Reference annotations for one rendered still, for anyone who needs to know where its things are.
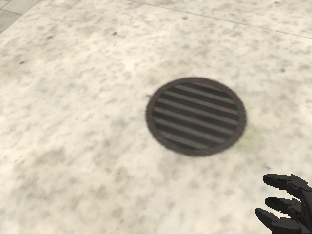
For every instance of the robot right hand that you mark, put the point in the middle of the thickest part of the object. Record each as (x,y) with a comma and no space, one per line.
(300,213)

